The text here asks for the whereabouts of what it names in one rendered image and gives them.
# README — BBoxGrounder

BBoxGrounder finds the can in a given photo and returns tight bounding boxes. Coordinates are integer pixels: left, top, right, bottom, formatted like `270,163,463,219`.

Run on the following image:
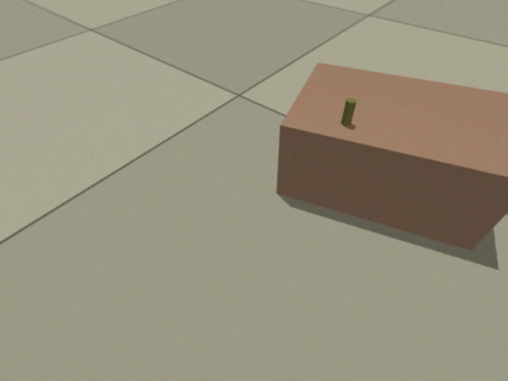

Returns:
341,98,356,126

